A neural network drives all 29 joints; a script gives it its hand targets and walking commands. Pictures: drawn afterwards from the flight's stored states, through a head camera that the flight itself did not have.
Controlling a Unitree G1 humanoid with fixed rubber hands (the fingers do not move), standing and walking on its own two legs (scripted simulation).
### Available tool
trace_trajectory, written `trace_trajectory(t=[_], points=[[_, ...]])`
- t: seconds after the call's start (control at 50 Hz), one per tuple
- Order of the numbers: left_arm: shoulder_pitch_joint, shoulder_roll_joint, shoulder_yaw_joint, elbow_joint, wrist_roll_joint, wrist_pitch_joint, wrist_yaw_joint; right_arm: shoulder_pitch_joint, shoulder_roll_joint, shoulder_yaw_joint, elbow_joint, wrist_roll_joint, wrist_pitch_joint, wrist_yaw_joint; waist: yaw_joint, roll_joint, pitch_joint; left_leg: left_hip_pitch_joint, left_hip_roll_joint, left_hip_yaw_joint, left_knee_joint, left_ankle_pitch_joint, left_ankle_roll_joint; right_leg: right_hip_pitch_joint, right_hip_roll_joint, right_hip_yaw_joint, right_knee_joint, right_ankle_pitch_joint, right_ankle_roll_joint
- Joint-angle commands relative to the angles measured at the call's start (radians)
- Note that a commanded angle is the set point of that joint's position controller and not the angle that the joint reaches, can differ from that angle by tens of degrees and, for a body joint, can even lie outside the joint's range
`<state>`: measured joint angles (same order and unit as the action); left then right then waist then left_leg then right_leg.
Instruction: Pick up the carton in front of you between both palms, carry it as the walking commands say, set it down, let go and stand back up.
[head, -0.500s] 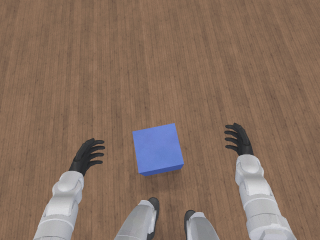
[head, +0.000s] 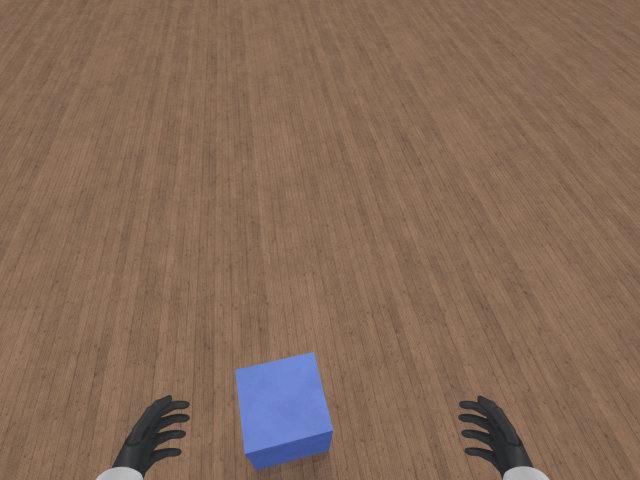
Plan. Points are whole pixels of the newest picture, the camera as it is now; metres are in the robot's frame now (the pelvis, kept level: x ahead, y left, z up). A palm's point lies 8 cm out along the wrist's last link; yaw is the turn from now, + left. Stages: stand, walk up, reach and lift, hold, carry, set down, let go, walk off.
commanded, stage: let go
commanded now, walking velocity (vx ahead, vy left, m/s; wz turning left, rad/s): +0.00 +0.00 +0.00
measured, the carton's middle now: (284, 412) +0.37 +0.10 -0.65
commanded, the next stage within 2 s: stand in 0.44 s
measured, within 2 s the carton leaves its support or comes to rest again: neither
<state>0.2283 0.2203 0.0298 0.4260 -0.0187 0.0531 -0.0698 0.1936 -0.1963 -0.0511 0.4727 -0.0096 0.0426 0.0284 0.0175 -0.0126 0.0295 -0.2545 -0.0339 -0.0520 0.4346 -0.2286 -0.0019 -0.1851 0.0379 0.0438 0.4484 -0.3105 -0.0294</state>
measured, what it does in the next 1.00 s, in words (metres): stands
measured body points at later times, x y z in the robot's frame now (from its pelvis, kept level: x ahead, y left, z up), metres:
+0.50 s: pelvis -0.02 +0.01 -0.01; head -0.02 +0.02 +0.44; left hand +0.16 +0.26 -0.08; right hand +0.15 -0.23 -0.08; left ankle +0.00 +0.12 -0.74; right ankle -0.05 -0.10 -0.74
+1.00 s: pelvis +0.01 +0.03 +0.00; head +0.01 +0.05 +0.45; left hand +0.15 +0.32 -0.12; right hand +0.13 -0.27 -0.09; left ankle +0.00 +0.12 -0.74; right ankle -0.05 -0.10 -0.74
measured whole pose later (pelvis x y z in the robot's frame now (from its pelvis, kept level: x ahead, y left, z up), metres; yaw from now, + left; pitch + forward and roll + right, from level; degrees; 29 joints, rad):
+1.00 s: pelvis +0.01 +0.03 +0.00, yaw -2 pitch -1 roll +0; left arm 0.18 0.35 0.02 0.78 0.03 0.00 0.03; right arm 0.16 -0.32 -0.03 0.82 -0.03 0.00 -0.02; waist -0.01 -0.05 0.01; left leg -0.20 -0.05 -0.01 0.49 -0.28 0.04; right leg -0.11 0.02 0.08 0.45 -0.33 0.01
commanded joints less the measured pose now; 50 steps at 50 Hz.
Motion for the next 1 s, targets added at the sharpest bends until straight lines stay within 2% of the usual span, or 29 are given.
trace_trajectory(t=[0.0, 0.12, 0.14, 0.16, 0.24, 0.42, 0.44, 0.48, 0.5, 0.54, 0.56, 0.64, 0.72, 0.84, 0.98], points=[[-0.001, 0.097, 0.044, -0.076, 0.017, 0.005, 0.005, -0.007, -0.076, -0.004, -0.116, 0.014, 0.007, 0.02, 0.001, 0.007, -0.09, 0.195, -0.02, 0.029, -0.017, 0.274, -0.011, -0.002, -0.029, 0.008, -0.086, 0.342, 0.049], [-0.027, 0.101, 0.057, -0.072, 0.034, 0.049, 0.0, -0.033, -0.089, 0.004, -0.147, 0.017, 0.05, 0.036, 0.005, -0.001, 0.006, 0.22, -0.022, 0.04, -0.022, 0.178, -0.006, -0.018, -0.039, 0.009, -0.115, 0.242, 0.05], [-0.066, 0.121, 0.061, -0.137, 0.06, 0.101, 0.024, 0.015, -0.083, 0.009, -0.084, 0.029, 0.024, 0.016, 0.006, 0.015, -0.04, 0.193, -0.047, 0.048, 0.01, 0.156, -0.015, 0.032, -0.045, 0.01, -0.082, 0.33, 0.052], [-0.053, 0.117, 0.049, -0.116, 0.053, 0.117, 0.032, -0.006, -0.089, 0.007, -0.109, 0.03, 0.022, 0.008, -0.01, -0.018, -0.033, 0.182, -0.044, 0.046, 0.012, 0.133, -0.008, 0.03, -0.044, 0.017, -0.069, 0.352, 0.059], [-0.067, 0.113, 0.044, -0.128, 0.045, 0.15, 0.043, -0.014, -0.098, 0.008, -0.112, 0.024, 0.036, -0.002, -0.01, -0.04, 0.002, 0.161, -0.042, 0.048, 0.019, 0.104, -0.004, 0.019, -0.043, 0.014, -0.066, 0.321, 0.057], [-0.078, 0.102, 0.037, -0.154, 0.041, 0.191, 0.058, -0.007, -0.103, -0.009, -0.108, 0.011, 0.068, 0.006, -0.017, -0.003, 0.026, 0.183, -0.025, 0.034, 0.018, 0.111, -0.005, 0.01, -0.024, -0.002, -0.066, 0.223, 0.032], [-0.108, 0.22, 0.065, -0.021, 0.044, 0.095, 0.09, -0.013, -0.206, -0.039, 0.039, -0.04, 0.029, -0.033, -0.003, -0.145, 0.03, 0.042, 0.051, -0.015, 0.032, 0.062, -0.014, -0.076, -0.06, 0.037, -0.069, 0.025, 0.041], [-0.084, 0.196, 0.055, 0.008, 0.065, 0.028, 0.095, 0.0, -0.227, -0.045, 0.066, -0.051, -0.004, -0.045, -0.019, -0.068, 0.013, 0.031, 0.061, -0.036, 0.021, -0.048, -0.001, -0.093, -0.075, 0.087, -0.08, -0.108, 0.026], [-0.089, 0.19, 0.053, 0.02, 0.068, 0.01, 0.092, -0.006, -0.227, -0.044, 0.081, -0.05, -0.017, -0.044, -0.022, -0.024, 0.012, 0.013, 0.069, -0.055, -0.001, -0.094, 0.004, -0.084, -0.074, 0.091, -0.069, -0.119, 0.021], [-0.083, 0.19, 0.052, 0.056, 0.065, -0.014, 0.084, -0.037, -0.228, -0.042, 0.105, -0.045, -0.034, -0.042, -0.013, 0.043, -0.014, -0.017, 0.087, -0.088, -0.035, -0.112, 0.021, -0.035, -0.066, 0.078, -0.025, -0.038, 0.019], [-0.075, 0.194, 0.053, 0.076, 0.064, -0.024, 0.081, -0.049, -0.228, -0.04, 0.115, -0.043, -0.039, -0.041, -0.007, 0.054, -0.031, -0.021, 0.095, -0.096, -0.04, -0.083, 0.028, -0.013, -0.065, 0.073, -0.01, 0.007, 0.021], [-0.063, 0.215, 0.049, 0.142, 0.063, -0.05, 0.085, -0.046, -0.239, -0.036, 0.162, -0.036, -0.051, -0.043, -0.012, 0.039, -0.078, 0.03, 0.104, -0.09, -0.005, 0.116, 0.033, 0.014, -0.077, 0.08, -0.007, 0.143, 0.027], [-0.057, 0.234, 0.044, 0.193, 0.058, -0.058, 0.093, -0.03, -0.266, -0.035, 0.203, -0.033, -0.054, -0.048, -0.021, 0.041, -0.097, 0.086, 0.111, -0.085, 0.012, 0.242, 0.031, 0.021, -0.086, 0.084, -0.008, 0.234, 0.029], [-0.049, 0.253, 0.033, 0.259, 0.054, -0.061, 0.099, -0.036, -0.293, -0.029, 0.257, -0.028, -0.056, -0.054, -0.021, 0.028, -0.094, 0.122, 0.117, -0.085, 0.012, 0.336, 0.029, 0.036, -0.092, 0.083, -0.012, 0.296, 0.027], [-0.058, 0.265, 0.023, 0.31, 0.05, -0.063, 0.104, -0.058, -0.304, -0.023, 0.31, -0.024, -0.058, -0.056, -0.021, 0.015, -0.085, 0.145, 0.119, -0.085, -0.005, 0.365, 0.029, 0.05, -0.1, 0.084, -0.026, 0.315, 0.026]])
